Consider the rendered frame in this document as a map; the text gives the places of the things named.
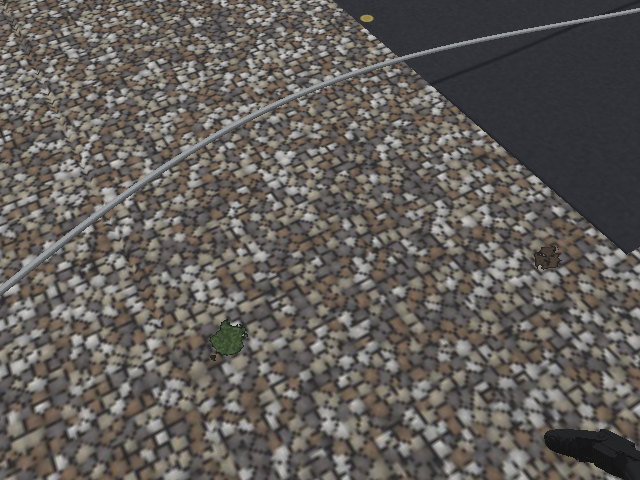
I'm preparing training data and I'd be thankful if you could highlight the robot right hand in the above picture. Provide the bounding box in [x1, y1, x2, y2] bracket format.
[544, 429, 640, 480]

